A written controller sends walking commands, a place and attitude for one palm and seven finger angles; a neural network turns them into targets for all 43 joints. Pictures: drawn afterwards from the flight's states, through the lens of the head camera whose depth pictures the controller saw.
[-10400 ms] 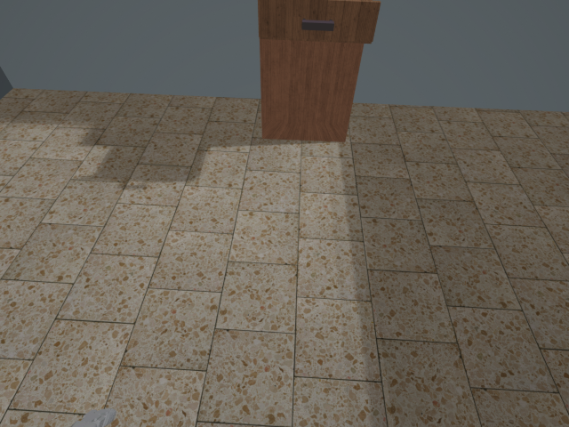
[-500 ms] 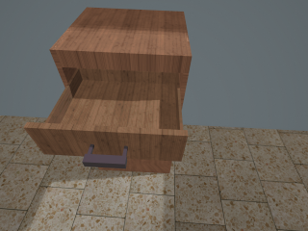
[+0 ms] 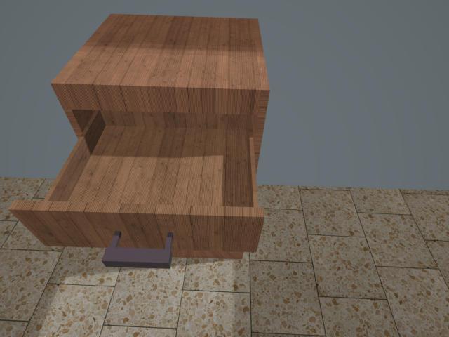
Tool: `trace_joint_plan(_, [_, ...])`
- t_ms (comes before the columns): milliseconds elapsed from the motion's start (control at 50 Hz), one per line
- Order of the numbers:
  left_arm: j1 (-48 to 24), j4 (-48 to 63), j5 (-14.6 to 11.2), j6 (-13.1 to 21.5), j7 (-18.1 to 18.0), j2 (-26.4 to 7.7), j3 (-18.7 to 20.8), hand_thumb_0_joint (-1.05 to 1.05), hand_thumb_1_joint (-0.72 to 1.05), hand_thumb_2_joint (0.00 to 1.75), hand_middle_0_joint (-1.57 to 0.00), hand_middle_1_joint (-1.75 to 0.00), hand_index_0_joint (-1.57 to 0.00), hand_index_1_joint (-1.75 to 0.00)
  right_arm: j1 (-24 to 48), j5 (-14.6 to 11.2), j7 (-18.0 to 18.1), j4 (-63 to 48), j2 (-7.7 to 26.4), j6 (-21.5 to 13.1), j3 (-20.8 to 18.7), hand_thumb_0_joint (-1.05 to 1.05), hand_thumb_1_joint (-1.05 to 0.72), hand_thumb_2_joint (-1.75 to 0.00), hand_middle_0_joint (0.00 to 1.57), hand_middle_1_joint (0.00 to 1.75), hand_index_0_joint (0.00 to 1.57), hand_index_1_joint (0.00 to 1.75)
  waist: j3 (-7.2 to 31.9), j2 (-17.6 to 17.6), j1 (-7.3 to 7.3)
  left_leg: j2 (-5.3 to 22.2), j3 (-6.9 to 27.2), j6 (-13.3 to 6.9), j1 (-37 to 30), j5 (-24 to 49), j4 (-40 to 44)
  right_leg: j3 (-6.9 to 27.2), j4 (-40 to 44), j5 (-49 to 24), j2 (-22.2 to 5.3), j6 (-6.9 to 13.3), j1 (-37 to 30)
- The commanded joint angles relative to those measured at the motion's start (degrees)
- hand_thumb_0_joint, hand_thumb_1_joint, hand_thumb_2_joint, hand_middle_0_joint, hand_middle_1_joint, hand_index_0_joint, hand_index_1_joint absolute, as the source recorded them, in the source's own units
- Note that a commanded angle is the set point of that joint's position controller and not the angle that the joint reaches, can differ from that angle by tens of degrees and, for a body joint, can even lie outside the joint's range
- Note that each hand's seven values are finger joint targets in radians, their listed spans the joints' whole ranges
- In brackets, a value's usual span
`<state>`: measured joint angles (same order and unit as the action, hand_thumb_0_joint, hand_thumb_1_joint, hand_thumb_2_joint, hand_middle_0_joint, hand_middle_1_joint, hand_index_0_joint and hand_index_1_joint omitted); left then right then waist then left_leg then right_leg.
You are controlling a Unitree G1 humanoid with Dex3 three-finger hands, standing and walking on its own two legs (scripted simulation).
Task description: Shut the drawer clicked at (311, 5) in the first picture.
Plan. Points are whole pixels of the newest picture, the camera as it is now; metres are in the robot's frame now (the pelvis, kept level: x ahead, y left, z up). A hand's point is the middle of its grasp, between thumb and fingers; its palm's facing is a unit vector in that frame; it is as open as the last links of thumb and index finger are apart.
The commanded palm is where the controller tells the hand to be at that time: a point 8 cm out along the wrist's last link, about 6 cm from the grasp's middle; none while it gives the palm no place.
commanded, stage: come to a stop and stand still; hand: left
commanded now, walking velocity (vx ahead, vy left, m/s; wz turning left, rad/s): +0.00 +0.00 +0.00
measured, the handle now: (141, 247) +0.28 +0.18 +0.00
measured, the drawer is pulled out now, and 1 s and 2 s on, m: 0.29 0.29 0.29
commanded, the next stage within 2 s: look again from close up in 0.06 s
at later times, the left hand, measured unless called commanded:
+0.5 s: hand out of the picture +0.01 +0.16 -0.17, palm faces +0.01 -0.98 -0.21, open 7.4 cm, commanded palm none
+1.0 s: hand (126, 313) +0.17 +0.18 -0.03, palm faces +0.31 -0.95 -0.05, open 7.3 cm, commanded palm +0.09 +0.20 -0.04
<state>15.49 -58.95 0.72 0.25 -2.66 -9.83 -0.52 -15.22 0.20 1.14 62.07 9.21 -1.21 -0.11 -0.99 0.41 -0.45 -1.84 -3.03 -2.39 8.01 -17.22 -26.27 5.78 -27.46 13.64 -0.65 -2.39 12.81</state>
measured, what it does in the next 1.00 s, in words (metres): stands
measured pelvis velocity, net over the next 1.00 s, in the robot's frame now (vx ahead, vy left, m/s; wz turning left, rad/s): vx -0.01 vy -0.02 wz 0.07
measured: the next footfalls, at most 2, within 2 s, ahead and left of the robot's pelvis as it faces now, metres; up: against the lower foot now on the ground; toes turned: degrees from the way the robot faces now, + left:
none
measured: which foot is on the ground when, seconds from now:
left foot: down 0.00-1.00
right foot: down 0.00-1.00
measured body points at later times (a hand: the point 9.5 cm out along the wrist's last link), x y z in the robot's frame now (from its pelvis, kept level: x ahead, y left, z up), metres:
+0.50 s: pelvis +0.00 -0.01 +0.00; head +0.01 -0.01 +0.45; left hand +0.01 +0.22 -0.15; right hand +0.01 -0.24 -0.16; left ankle -0.03 +0.09 -0.74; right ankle +0.01 -0.15 -0.74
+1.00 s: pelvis -0.01 -0.02 -0.02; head -0.01 -0.03 +0.43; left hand +0.15 +0.23 -0.02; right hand +0.16 -0.27 -0.10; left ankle -0.03 +0.09 -0.74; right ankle +0.02 -0.15 -0.74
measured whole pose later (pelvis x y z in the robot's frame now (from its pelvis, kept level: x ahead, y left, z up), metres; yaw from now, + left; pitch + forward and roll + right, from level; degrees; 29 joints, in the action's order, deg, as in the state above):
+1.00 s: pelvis -0.01 -0.02 -0.02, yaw +4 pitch +5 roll +1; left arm 25.3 -11.2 -12.0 14.4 -0.5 -8.0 6.1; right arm -13.8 -1.1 1.1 40.4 14.1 -17.9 -1.5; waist 6.2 -1.1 -2.3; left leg -2.2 0.6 -0.7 24.0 -22.3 -41.5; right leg 1.9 -42.7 20.0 -1.0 -0.9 27.5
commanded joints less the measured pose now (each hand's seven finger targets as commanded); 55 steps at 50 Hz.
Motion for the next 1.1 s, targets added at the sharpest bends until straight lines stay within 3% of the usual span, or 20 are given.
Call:
trace_joint_plan(0, [3.21, 1.80, -0.14, 0.69, -0.07, -5.69, 1.28, 0.00, 0.90, 0.90, -0.20, -0.30, -0.20, -0.30, -2.83, 0.12, 0.46, -1.37, 6.42, -0.86, -1.20, 0.00, -0.90, -0.90, 0.20, 0.30, 0.20, 0.30, -1.51, -0.51, 0.24, 7.50, 6.32, 0.42, 0.16, 16.14, 5.36, 1.80, 2.81, -13.62, -3.67, 3.95, 0.16])
trace_joint_plan(100, [2.89, 1.66, -0.08, 0.58, 0.08, -6.02, 1.23, 0.00, 0.90, 0.90, -0.20, -0.30, -0.20, -0.30, -2.39, 0.08, 0.30, -1.25, 6.61, -0.75, -1.16, 0.00, -0.90, -0.90, 0.20, 0.30, 0.20, 0.30, -2.55, -0.64, 0.26, 7.41, 6.31, 0.37, 0.65, 11.85, 6.46, 1.94, 3.95, -10.44, -3.54, 3.82, 0.70])
trace_joint_plan(260, [3.11, 1.22, -0.13, 0.85, 0.11, -6.09, 1.14, 0.00, 0.90, 0.90, -0.20, -0.30, -0.20, -0.30, -3.08, 0.01, 0.35, -0.48, 6.56, -0.95, -1.12, 0.00, -0.90, -0.90, 0.20, 0.30, 0.20, 0.30, -0.29, -0.07, 0.00, 7.55, 5.82, 0.39, -1.42, 13.58, 6.02, 2.18, 4.07, -12.51, -3.66, 3.97, -0.11])
trace_joint_plan(500, [3.90, -0.04, -0.11, 0.73, 0.16, -5.73, 0.95, 0.00, 0.90, 0.90, -0.20, -0.30, -0.20, -0.30, -3.76, -0.11, 0.44, 0.66, 6.06, -0.87, -0.96, 0.00, -0.90, -0.90, 0.20, 0.30, 0.20, 0.30, -3.32, -0.33, 0.19, 7.53, 6.00, 0.27, 0.20, 8.94, 7.24, 2.51, 5.31, -8.64, -3.27, 4.08, 1.37])
trace_joint_plan(700, [4.44, -0.26, -0.11, 0.82, 0.22, -5.43, 1.00, 0.00, 0.90, 0.90, -0.20, -0.30, -0.20, -0.30, -4.65, -0.07, 0.42, 1.17, 5.51, -1.00, -0.98, 0.00, -0.90, -0.90, 0.20, 0.30, 0.20, 0.30, -2.32, -0.21, 0.20, 7.44, 5.94, 0.24, 0.40, 7.27, 7.29, 2.66, 5.47, -7.35, -3.02, 4.21, 1.46])
trace_joint_plan(720, [7.59, -3.05, 0.60, 2.06, -2.00, -6.28, 1.29, 0.00, 0.90, 0.90, -0.20, -0.30, -0.20, -0.30, 1.22, -0.13, 0.36, -3.19, 7.00, -1.26, -0.82, 0.00, -0.90, -0.90, 0.20, 0.30, 0.20, 0.30, -2.46, 0.94, 1.95, 9.06, 3.07, 1.96, 4.92, 17.17, -4.01, 1.76, 2.63, -27.60, -6.57, 3.39, -1.17])
trace_joint_plan(740, [-33.34, 86.80, -11.82, 13.99, -1.26, -19.17, 9.46, 0.00, 0.90, 0.90, -0.22, -0.32, -0.22, -0.32, 0.33, -2.93, 2.75, -23.77, 15.63, -9.76, -1.93, 0.00, -0.90, -0.90, 0.20, 0.30, 0.20, 0.30, 27.61, -6.90, -3.63, 1.62, 4.51, 1.80, -8.34, 20.41, 3.36, -3.02, -1.14, -20.22, -0.87, 4.05, -8.57])
trace_joint_plan(760, [-7.15, 70.24, -6.71, 10.11, -3.32, -14.07, 9.11, 0.00, 0.90, 0.90, -0.24, -0.34, -0.24, -0.34, 6.16, -2.23, 4.99, -20.26, 9.90, -14.94, -0.84, 0.00, -0.90, -0.90, 0.20, 0.30, 0.20, 0.30, 22.62, -15.13, 1.89, 3.20, 1.97, 1.92, -9.05, 27.15, 3.28, -4.83, -3.05, -10.44, 1.25, 5.51, -5.79])
trace_joint_plan(780, [-2.84, 63.42, -8.08, 7.52, -6.33, -10.11, 5.92, 0.00, 0.90, 0.90, -0.26, -0.37, -0.26, -0.37, 5.21, -1.98, 4.79, -16.27, 11.21, -17.02, -1.61, 0.00, -0.90, -0.90, 0.20, 0.30, 0.20, 0.30, 19.13, -13.14, -0.26, 3.93, 2.47, 3.71, -3.87, 22.06, 2.28, -8.21, -2.57, -5.10, 0.71, 4.25, -2.21])
trace_joint_plan(800, [11.42, 53.19, -8.41, 2.31, -5.69, 3.34, -2.21, 0.00, 0.90, 0.90, -0.28, -0.39, -0.28, -0.39, 3.49, -2.84, 3.65, -16.26, 8.42, -17.41, -1.15, 0.00, -0.90, -0.90, 0.20, 0.30, 0.20, 0.30, 9.54, -7.16, -1.09, 4.39, 3.30, 3.40, 1.69, 15.19, 2.89, -9.78, -2.08, -1.63, 0.27, 3.43, 2.95])
trace_joint_plan(820, [3.16, 64.76, -10.78, 3.96, -4.28, 1.76, -1.33, 0.00, 0.90, 0.90, -0.30, -0.41, -0.30, -0.41, 4.34, -3.03, 3.20, -21.04, 10.82, -18.27, -1.25, 0.00, -0.90, -0.90, 0.20, 0.30, 0.20, 0.30, 3.85, -5.68, -1.71, 3.69, 4.88, 2.93, 6.19, 9.08, 2.17, -10.09, -1.54, -1.32, -0.30, 3.09, 4.50])
trace_joint_plan(840, [1.64, 65.54, -10.23, 6.92, -3.17, 0.00, -0.16, 0.00, 0.90, 0.90, -0.32, -0.43, -0.32, -0.43, 5.36, -2.48, 3.12, -22.76, 11.35, -19.33, -2.01, 0.00, -0.90, -0.90, 0.20, 0.30, 0.20, 0.30, -0.03, -1.63, -3.39, 2.98, 5.02, 2.20, 9.00, 3.04, -0.18, -10.38, -1.11, 2.41, -0.02, 2.91, 8.61])
trace_joint_plan(860, [4.02, 61.97, -10.18, 10.21, -1.80, 0.85, 0.06, 0.00, 0.90, 0.90, -0.34, -0.45, -0.34, -0.45, 5.58, -1.82, 2.78, -24.34, 11.48, -20.26, -2.40, 0.00, -0.90, -0.90, 0.20, 0.30, 0.20, 0.30, -3.11, 2.86, -3.23, 2.24, 5.29, 1.90, 13.41, -1.60, -2.14, -11.02, -1.82, 6.80, 0.28, 2.81, 12.24])
trace_joint_plan(880, [13.22, 57.70, -10.83, 12.95, 0.14, 3.08, 0.17, 0.00, 0.90, 0.90, -0.36, -0.47, -0.36, -0.47, 6.04, -1.77, 2.04, -26.52, 11.00, -20.64, -2.89, 0.00, -0.90, -0.90, 0.20, 0.30, 0.20, 0.30, -3.76, 6.27, -1.14, 1.92, 4.89, 2.00, 16.54, -3.35, -3.94, -11.36, -2.99, 9.98, 0.45, 3.17, 13.63])
trace_joint_plan(920, [25.83, 52.94, -12.14, 19.44, 5.88, 4.00, 1.41, 0.00, 0.90, 0.90, -0.40, -0.52, -0.40, -0.52, 6.94, -1.11, 0.26, -30.76, 10.69, -20.65, -3.57, 0.00, -0.90, -0.90, 0.20, 0.30, 0.20, 0.30, -0.25, 14.33, 2.29, 1.07, 3.56, 2.58, 22.49, -3.20, -9.73, -11.78, -8.13, 12.22, 1.12, 3.31, 16.87])
trace_joint_plan(960, [26.41, 54.52, -13.31, 25.98, 11.50, 2.48, 2.58, 0.00, 0.90, 0.90, -0.44, -0.56, -0.44, -0.56, 7.83, -1.01, -1.26, -34.50, 11.28, -20.37, -4.04, 0.00, -0.90, -0.90, 0.20, 0.30, 0.20, 0.30, 3.67, 16.02, 3.07, 0.25, 2.34, 2.71, 28.14, -2.76, -14.82, -10.08, -12.60, 11.03, 0.96, 3.49, 18.18])
trace_joint_plan(1000, [20.50, 68.94, -13.29, 32.28, 13.69, 0.41, 2.59, 0.00, 0.90, 0.90, -0.48, -0.60, -0.48, -0.60, 8.24, -0.79, -2.35, -38.43, 10.97, -21.30, -4.31, 0.00, -0.90, -0.90, 0.20, 0.30, 0.20, 0.30, 12.67, 1.36, 3.71, 0.08, 1.66, 2.52, 25.27, 0.59, -17.65, -9.03, -17.92, 6.23, 0.71, 4.38, 17.02])
trace_joint_plan(1020, [20.38, 72.75, -12.68, 34.28, 14.04, -3.09, 4.94, 0.00, 0.90, 0.90, -0.50, -0.62, -0.50, -0.62, 7.99, -0.54, -2.52, -38.87, 10.77, -21.52, -4.39, 0.00, -0.90, -0.90, 0.20, 0.30, 0.20, 0.30, 15.70, -4.96, 3.90, 0.38, 1.72, 2.38, 24.04, 3.68, -19.39, -8.57, -20.27, 2.53, 0.90, 4.85, 17.38])
trace_joint_plan(1040, [19.83, 76.29, -12.06, 35.92, 14.57, -4.22, 5.03, 0.00, 0.90, 0.90, -0.52, -0.65, -0.52, -0.65, 7.50, -0.30, -2.78, -39.27, 10.47, -21.52, -4.22, 0.00, -0.90, -0.90, 0.20, 0.30, 0.20, 0.30, 16.78, -8.13, 3.28, 0.63, 2.24, 2.24, 23.91, 6.31, -21.13, -8.62, -22.26, 0.11, 0.97, 5.07, 18.99])
trace_joint_plan(1080, [15.70, 80.83, -10.65, 38.55, 14.83, -8.35, 7.35, 0.00, 0.90, 0.90, -0.56, -0.69, -0.56, -0.69, 6.28, 0.14, -3.03, -38.59, 10.61, -20.54, -4.31, 0.00, -0.90, -0.90, 0.20, 0.30, 0.20, 0.30, 16.02, -9.08, 0.86, 1.29, 3.60, 1.86, 26.51, 6.71, -25.18, -8.27, -25.13, -0.32, 1.15, 4.97, 24.53])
